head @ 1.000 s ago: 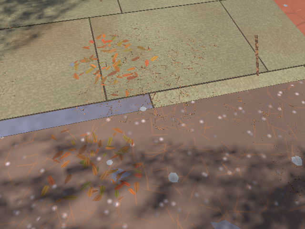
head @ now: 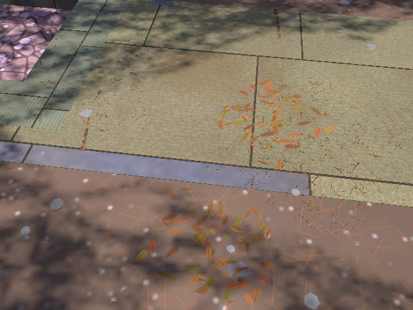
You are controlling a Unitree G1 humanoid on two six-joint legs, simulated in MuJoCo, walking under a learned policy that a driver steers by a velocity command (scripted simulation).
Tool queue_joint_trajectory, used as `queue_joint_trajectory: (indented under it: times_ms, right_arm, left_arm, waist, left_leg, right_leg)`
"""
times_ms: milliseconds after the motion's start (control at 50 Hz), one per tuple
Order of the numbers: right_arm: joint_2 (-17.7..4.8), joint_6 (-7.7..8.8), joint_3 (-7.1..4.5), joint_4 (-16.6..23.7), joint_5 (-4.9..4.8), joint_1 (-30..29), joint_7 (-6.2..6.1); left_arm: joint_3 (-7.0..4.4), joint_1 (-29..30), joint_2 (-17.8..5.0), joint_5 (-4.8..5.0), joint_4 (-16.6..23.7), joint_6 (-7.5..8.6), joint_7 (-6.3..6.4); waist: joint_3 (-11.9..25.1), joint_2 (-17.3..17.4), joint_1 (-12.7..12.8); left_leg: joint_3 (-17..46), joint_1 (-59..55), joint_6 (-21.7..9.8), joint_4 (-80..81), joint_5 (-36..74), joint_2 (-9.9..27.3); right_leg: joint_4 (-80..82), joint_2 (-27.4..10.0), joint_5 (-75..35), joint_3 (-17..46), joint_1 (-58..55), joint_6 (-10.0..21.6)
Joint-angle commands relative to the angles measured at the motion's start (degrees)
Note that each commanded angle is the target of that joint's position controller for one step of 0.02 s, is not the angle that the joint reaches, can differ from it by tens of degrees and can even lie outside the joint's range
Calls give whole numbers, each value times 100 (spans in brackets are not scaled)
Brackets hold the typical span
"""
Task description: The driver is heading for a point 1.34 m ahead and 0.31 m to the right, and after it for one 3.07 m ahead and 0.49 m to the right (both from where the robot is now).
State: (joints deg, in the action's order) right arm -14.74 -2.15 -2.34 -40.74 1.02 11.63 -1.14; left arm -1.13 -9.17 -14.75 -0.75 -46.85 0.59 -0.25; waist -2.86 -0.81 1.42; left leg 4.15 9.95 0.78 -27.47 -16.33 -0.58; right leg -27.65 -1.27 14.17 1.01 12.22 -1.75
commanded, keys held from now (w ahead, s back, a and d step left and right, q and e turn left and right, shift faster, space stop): no key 0.06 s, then w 0.94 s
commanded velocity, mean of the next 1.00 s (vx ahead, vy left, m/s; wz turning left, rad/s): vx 0.35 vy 0.00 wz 0.02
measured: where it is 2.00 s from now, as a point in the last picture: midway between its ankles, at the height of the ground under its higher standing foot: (244, 196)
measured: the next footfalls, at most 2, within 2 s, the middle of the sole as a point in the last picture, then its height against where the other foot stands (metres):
left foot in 0.78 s outside the picture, level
right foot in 1.32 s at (257, 248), level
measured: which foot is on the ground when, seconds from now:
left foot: down 0.00-0.30, up 0.32-0.76, down 0.78-1.00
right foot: down 0.00-0.78, up 0.80-1.00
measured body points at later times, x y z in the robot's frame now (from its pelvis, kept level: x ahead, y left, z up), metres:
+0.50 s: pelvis +0.09 -0.03 +0.01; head +0.10 -0.05 +0.46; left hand +0.07 +0.24 -0.11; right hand +0.24 -0.29 -0.10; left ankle +0.13 +0.14 -0.66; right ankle +0.02 -0.11 -0.74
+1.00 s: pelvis +0.36 +0.03 +0.01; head +0.39 +0.03 +0.45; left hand +0.48 +0.31 -0.11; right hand +0.43 -0.25 -0.11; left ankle +0.38 +0.11 -0.74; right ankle +0.40 -0.14 -0.66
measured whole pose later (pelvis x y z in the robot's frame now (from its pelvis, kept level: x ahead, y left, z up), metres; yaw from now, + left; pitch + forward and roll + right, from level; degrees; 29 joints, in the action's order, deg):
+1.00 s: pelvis +0.36 +0.03 +0.01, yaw -1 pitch +0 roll +2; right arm -15.2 5.6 -3.1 -47.5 0.0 16.4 1.9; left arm -2.5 -12.8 -18.0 0.8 -46.9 4.0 0.3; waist -2.4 -2.8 -1.4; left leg -3.1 10.0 -4.5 -17.6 -7.8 -4.8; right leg -62.0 -7.1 14.1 2.9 33.6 0.6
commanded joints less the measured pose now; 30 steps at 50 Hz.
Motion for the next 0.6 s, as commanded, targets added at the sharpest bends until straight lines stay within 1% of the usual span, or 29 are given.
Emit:
queue_joint_trajectory:
  times_ms: [20,60,80,100,120,140,160,180,200,220,240,260,280,300,320,340,360,380,400,420,440,460,500,520,560,600]
  right_arm:
    - [-696,185,-157,289,19,-132,-4]
    - [-631,215,-127,212,9,-66,-18]
    - [-633,211,-127,154,-3,28,-34]
    - [-745,192,-163,123,-32,104,-53]
    - [-907,176,-210,110,-56,207,-63]
    - [-1028,180,-237,88,-73,370,-65]
    - [-1127,213,-262,50,-95,479,-66]
    - [-1126,265,-262,22,-126,498,-74]
    - [-1069,319,-250,10,-146,455,-78]
    - [-1008,350,-236,25,-184,360,-73]
    - [-972,355,-224,69,-238,149,-59]
    - [-942,342,-212,132,-271,-129,-46]
    - [-802,345,-181,165,-220,-228,-41]
    - [-453,377,-84,244,-144,-324,-25]
    - [-287,459,-52,538,-173,-426,-56]
    - [-675,552,-165,545,-310,-337,-85]
    - [-765,626,-198,451,-376,-178,-42]
    - [-738,679,-197,331,-332,-105,6]
    - [-708,722,-214,310,-267,-182,32]
    - [-698,737,-232,305,-212,-288,70]
    - [-623,736,-223,299,-191,-328,123]
    - [-523,727,-202,309,-179,-374,166]
    - [-370,704,-150,412,-173,-629,208]
    - [-290,708,-112,487,-182,-822,221]
    - [-180,736,-43,614,-207,-1217,268]
    - [-199,761,-20,711,-240,-1547,326]
  left_arm:
    - [-166,141,-690,5,259,16,58]
    - [-166,83,-681,12,160,-5,86]
    - [-157,14,-644,14,89,-16,102]
    - [-163,12,-633,47,44,-21,117]
    - [-168,56,-609,85,52,-3,127]
    - [-175,171,-597,120,109,44,126]
    - [-183,285,-590,169,188,116,111]
    - [-205,305,-617,213,230,200,83]
    - [-228,249,-647,250,231,278,41]
    - [-227,156,-630,283,205,349,-14]
    - [-219,-55,-588,286,108,411,-70]
    - [-240,-506,-572,264,-129,454,-107]
    - [-293,-981,-638,201,-395,461,-119]
    - [-352,-1573,-853,151,-562,472,-110]
    - [-493,-1996,-1557,129,-571,508,-140]
    - [-420,-1774,-1409,59,-483,560,-162]
    - [-329,-1397,-1101,95,-368,592,-126]
    - [-295,-1228,-982,104,-291,594,-100]
    - [-280,-1151,-980,106,-272,580,-87]
    - [-228,-1179,-858,89,-270,561,-78]
    - [-182,-1297,-734,76,-297,534,-76]
    - [-167,-1422,-723,83,-330,514,-67]
    - [-161,-1571,-786,96,-373,457,-22]
    - [-161,-1580,-830,89,-376,426,8]
    - [-163,-1640,-917,86,-386,387,59]
    - [-173,-1794,-980,107,-437,374,85]
  waist:
    - [253,529,-3]
    - [182,493,-7]
    - [274,501,-28]
    - [191,583,-91]
    - [10,785,-177]
    - [-213,1025,-284]
    - [-442,1217,-345]
    - [-588,1282,-328]
    - [-615,1319,-276]
    - [-575,1272,-197]
    - [-482,1133,-38]
    - [-285,968,222]
    - [-77,750,396]
    - [155,39,562]
    - [195,-1520,607]
    - [-46,-1242,466]
    - [-417,-806,266]
    - [-446,-613,201]
    - [-433,-451,168]
    - [-349,-413,182]
    - [-237,-459,206]
    - [-149,-488,229]
    - [-125,-387,280]
    - [-166,-332,308]
    - [-279,-370,406]
    - [-429,-401,489]
  left_leg:
    - [441,185,-239,511,874,421]
    - [429,276,-219,515,779,392]
    - [422,247,-251,584,154,351]
    - [533,291,-365,709,-867,361]
    - [873,397,-560,963,-1989,543]
    - [1426,464,-817,1335,-2837,889]
    - [1975,584,-1073,1610,-3187,1239]
    - [2320,657,-1242,1736,-3120,1479]
    - [2413,527,-1306,1729,-2849,1593]
    - [2297,409,-1279,1656,-2551,1592]
    - [1978,532,-1165,1539,-2217,1440]
    - [1523,927,-995,1335,-1826,1155]
    - [1091,1270,-816,845,-1425,825]
    - [475,1777,-522,-421,-975,377]
    - [-251,2875,-117,-2193,-1271,-308]
    - [219,3387,-136,-3263,-1787,-146]
    - [387,3737,-249,-3647,-1236,170]
    - [247,3811,-331,-3679,-708,348]
    - [151,3902,-363,-3548,-254,497]
    - [86,3762,-353,-3356,112,609]
    - [-46,3602,-312,-3206,382,617]
    - [-179,3554,-246,-3055,571,599]
    - [-359,3511,-91,-2543,851,560]
    - [-420,3405,-30,-2160,1037,532]
    - [-545,3029,35,-1365,1547,438]
    - [-646,2701,46,-827,1900,334]
  right_leg:
    - [223,-126,-548,61,-112,29]
    - [229,-124,-532,60,-132,29]
    - [151,-25,-108,-61,-135,19]
    - [-105,149,510,-259,66,25]
    - [-480,296,1011,-444,421,43]
    - [-929,361,1222,-525,850,74]
    - [-1333,297,1264,-447,1110,159]
    - [-1604,134,1308,-252,1305,287]
    - [-1707,0,1469,-119,1484,421]
    - [-1447,-74,1598,-90,1447,556]
    - [-889,-58,1369,-171,958,661]
    - [-196,85,520,-369,-30,692]
    - [1,222,13,-376,-861,603]
    - [461,-396,435,577,-1565,703]
    - [1561,-1670,1663,3076,-1999,1414]
    - [1955,-2193,2235,4101,-1718,1893]
    - [1926,-2074,2346,3638,-1618,1813]
    - [1912,-1776,2028,3018,-1634,1603]
    - [1931,-1628,1451,2591,-1698,1445]
    - [1946,-1425,753,2118,-1692,1295]
    - [1959,-1237,88,1716,-1693,1214]
    - [1947,-1150,-575,1422,-1732,1211]
    - [1958,-1044,-1482,989,-1694,1235]
    - [1989,-986,-1661,812,-1565,1221]
    - [2105,-887,-1677,538,-1243,1182]
    - [2224,-933,-1531,441,-1050,1207]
